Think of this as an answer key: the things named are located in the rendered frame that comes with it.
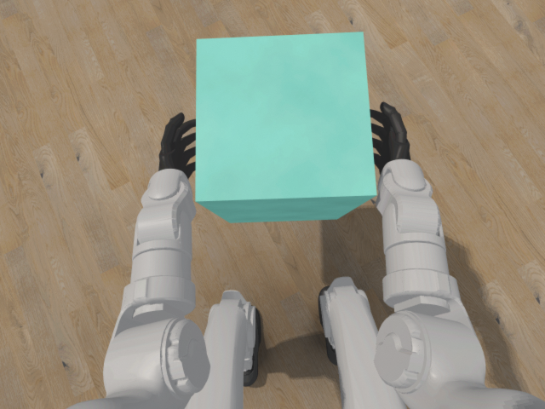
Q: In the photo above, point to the robot right upper arm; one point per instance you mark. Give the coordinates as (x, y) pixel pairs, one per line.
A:
(435, 363)

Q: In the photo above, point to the right robot shin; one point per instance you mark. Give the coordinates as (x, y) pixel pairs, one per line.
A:
(344, 281)

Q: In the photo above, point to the robot right forearm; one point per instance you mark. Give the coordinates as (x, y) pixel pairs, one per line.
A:
(418, 278)

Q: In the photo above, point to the carton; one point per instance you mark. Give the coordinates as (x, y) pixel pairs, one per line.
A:
(283, 129)

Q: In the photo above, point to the robot right hand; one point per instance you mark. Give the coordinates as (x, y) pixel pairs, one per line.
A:
(394, 143)

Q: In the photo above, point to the robot left forearm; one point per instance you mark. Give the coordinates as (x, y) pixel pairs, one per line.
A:
(160, 287)

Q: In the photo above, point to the left robot shin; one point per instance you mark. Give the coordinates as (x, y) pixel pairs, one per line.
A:
(237, 295)

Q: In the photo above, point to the robot shin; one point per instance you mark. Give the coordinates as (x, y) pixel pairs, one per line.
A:
(344, 281)
(237, 295)

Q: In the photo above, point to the robot left upper arm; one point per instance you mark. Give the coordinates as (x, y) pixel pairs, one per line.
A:
(154, 366)

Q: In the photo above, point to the robot left hand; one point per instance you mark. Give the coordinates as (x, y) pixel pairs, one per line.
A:
(172, 154)

